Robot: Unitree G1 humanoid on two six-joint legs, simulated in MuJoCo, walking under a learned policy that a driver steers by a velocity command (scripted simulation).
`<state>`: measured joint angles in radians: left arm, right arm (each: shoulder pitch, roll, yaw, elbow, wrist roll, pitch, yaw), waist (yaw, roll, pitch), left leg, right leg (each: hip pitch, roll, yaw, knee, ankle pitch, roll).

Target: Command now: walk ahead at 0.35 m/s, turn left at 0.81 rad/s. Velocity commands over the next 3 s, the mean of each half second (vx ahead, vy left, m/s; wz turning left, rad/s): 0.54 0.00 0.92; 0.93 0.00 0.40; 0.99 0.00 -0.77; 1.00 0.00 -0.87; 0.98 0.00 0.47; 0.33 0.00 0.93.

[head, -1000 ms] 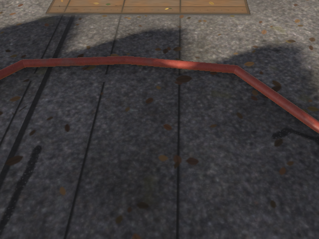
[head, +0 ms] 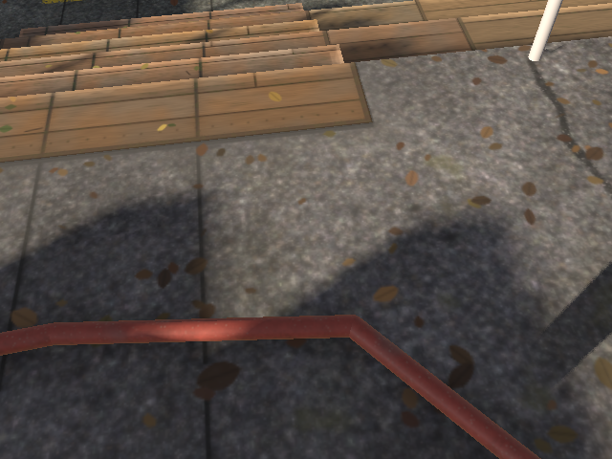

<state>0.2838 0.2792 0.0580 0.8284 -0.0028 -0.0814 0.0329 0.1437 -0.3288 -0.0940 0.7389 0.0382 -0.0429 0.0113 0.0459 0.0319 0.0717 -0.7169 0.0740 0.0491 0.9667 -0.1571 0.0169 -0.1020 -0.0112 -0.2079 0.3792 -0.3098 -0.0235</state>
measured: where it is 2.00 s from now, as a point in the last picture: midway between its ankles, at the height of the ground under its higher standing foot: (205, 143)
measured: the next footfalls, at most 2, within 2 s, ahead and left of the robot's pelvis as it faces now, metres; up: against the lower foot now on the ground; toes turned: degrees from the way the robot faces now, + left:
left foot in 0.14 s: +0.30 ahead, +0.07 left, +0.00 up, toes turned +8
right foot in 0.58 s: +0.53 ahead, -0.07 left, +0.00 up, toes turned +37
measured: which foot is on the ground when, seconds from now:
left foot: up 0.00-0.12, down 0.14-0.58, up 0.60-0.92, down 0.94-1.00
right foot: down 0.00-0.14, up 0.16-0.56, down 0.58-1.00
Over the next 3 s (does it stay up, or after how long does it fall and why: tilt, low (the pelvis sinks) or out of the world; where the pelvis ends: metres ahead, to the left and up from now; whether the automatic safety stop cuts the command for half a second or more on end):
stays up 2.02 0.38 -0.31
